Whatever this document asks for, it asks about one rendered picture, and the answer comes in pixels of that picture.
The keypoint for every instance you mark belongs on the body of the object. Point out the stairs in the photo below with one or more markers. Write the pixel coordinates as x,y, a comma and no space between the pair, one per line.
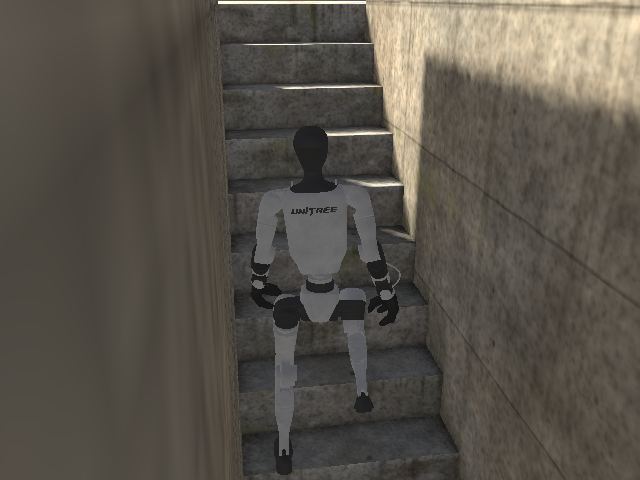
284,67

